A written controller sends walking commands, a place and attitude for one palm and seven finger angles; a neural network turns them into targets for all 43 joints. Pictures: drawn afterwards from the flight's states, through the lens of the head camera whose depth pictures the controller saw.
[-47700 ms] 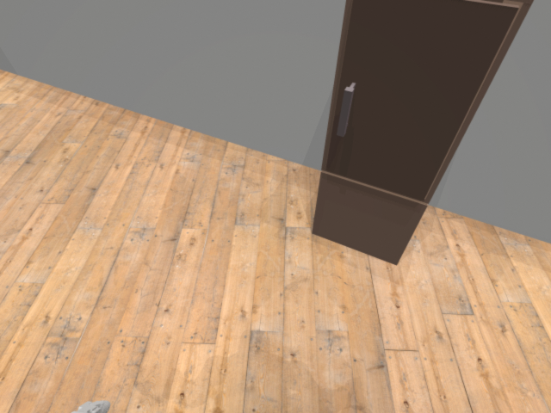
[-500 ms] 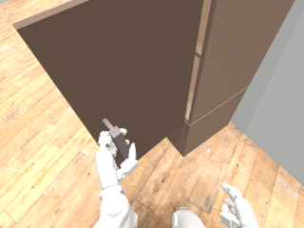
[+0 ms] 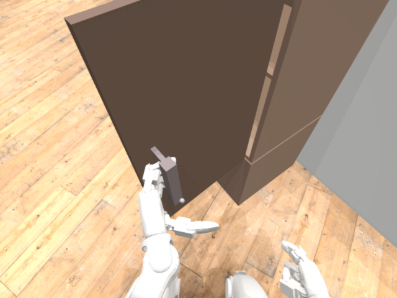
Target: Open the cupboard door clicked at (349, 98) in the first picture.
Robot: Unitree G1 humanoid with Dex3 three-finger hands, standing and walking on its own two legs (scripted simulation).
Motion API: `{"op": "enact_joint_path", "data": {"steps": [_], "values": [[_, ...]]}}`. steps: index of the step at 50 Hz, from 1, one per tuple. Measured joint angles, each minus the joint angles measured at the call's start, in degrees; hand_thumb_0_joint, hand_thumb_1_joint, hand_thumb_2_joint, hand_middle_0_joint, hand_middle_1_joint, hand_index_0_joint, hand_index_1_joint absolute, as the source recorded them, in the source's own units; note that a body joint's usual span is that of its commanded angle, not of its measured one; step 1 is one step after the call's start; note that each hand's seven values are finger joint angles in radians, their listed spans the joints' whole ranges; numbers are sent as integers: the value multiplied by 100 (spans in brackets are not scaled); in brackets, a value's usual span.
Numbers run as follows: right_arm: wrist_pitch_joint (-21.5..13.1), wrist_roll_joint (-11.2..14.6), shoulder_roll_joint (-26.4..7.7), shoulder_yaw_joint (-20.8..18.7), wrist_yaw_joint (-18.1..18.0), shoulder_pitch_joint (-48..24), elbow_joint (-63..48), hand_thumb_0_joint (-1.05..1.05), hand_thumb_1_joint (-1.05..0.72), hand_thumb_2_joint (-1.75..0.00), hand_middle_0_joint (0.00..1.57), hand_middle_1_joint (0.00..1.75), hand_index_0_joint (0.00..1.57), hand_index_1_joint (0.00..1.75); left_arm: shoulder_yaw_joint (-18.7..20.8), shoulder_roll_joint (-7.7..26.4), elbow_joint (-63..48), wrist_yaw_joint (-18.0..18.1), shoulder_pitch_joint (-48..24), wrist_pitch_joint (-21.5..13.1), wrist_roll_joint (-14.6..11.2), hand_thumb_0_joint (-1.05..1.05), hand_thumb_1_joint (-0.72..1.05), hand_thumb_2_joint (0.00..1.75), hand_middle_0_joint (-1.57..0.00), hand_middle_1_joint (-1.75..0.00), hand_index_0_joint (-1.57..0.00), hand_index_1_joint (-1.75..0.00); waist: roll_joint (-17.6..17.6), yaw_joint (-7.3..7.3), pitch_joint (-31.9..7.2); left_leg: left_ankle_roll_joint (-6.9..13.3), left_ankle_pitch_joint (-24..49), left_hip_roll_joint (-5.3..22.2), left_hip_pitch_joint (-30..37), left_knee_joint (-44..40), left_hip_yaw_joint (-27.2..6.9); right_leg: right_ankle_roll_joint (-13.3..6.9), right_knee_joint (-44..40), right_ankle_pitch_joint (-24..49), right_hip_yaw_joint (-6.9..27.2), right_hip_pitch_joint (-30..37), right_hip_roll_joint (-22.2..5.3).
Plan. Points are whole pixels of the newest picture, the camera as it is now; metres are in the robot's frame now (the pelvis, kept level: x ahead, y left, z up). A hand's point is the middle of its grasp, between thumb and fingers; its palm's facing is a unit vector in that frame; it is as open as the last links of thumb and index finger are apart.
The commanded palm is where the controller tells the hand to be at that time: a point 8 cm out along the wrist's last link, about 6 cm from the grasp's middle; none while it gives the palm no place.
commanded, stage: open thumb and fingers to let go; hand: left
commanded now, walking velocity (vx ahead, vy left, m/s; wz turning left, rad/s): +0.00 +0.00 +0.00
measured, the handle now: (166, 177) +0.35 +0.08 +0.04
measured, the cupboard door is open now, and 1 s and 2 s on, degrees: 94 98 98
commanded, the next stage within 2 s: slide the hand sideways off the handle in 0.14 s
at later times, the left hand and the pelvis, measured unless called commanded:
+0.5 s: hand (181, 226) +0.25 +0.04 +0.03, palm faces -0.16 -0.99 +0.05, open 16.2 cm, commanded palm +0.23 +0.09 +0.03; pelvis -0.01 +0.02 -0.01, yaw -1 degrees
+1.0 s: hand (162, 243) +0.22 +0.07 +0.04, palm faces -0.08 -1.00 +0.03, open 16.2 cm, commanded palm +0.19 +0.13 +0.03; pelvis +0.00 +0.02 -0.02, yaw -1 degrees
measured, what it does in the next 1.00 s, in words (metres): stands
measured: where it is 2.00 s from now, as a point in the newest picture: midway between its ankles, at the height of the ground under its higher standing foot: outside the picture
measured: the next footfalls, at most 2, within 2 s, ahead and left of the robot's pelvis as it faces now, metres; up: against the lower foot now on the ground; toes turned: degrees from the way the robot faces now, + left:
none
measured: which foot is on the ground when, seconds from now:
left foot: down 0.00-1.00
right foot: down 0.00-1.00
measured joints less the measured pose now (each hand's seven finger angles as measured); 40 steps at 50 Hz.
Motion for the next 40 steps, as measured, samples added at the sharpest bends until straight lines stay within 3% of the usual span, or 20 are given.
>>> {"op": "enact_joint_path", "data": {"steps": [7,14,16,19,22,25,31,40], "values": [[39,-5,58,54,61,-55,-14,1,-91,-90,20,30,20,30,-113,-5,101,29,-190,153,24,-1,-49,30,-25,-68,-27,-68,-13,23,-2,69,-14,-2,-11,40,30,66,-31,33,30,15,-1],[75,12,87,91,128,-104,-36,1,-91,-90,20,30,20,30,-154,25,-13,-144,-151,280,9,-1,-49,30,-32,-52,-31,-60,-13,44,-7,106,-12,-20,-22,63,42,102,-32,48,42,18,-17],[109,61,60,83,154,-28,-192,1,-91,-90,20,30,20,30,-136,188,-223,-834,68,129,2,-1,-49,30,-30,-48,-27,-55,-7,11,14,123,-12,-56,-58,95,31,112,11,28,31,-8,-54],[165,175,-31,50,124,98,-418,1,-91,-90,20,30,20,30,-212,574,-581,-2058,405,-192,-285,-1,-49,30,-24,-42,-20,-47,25,9,58,146,-55,-76,-112,205,39,131,116,-18,38,-56,-74],[207,278,-147,16,65,168,-591,1,-91,-90,20,30,20,30,-312,696,-846,-2601,643,-336,-586,-1,-49,30,-20,-37,-17,-41,74,18,147,175,-110,-76,-135,315,72,160,211,-55,71,-81,-76],[251,304,-213,-17,42,205,-695,1,-91,-90,20,30,20,30,-333,566,-980,-2555,788,-306,-635,-1,-50,30,-18,-34,-16,-36,66,27,175,205,-137,-83,-192,387,136,191,302,-73,134,-165,-85],[348,297,-182,-19,51,260,-821,1,-91,-90,20,30,20,30,-298,475,-1265,-2262,1019,-271,-355,-1,-50,30,-16,-31,-15,-32,4,34,133,226,-172,-85,-300,478,202,210,425,-107,201,-306,-88],[405,345,-81,104,-1,301,-966,1,-91,-90,20,30,20,30,-185,678,-1677,-2554,1499,-192,-478,-1,-50,30,-15,-30,-16,-31,11,55,123,210,-200,-62,-216,434,178,198,363,-124,179,-215,-63]]}}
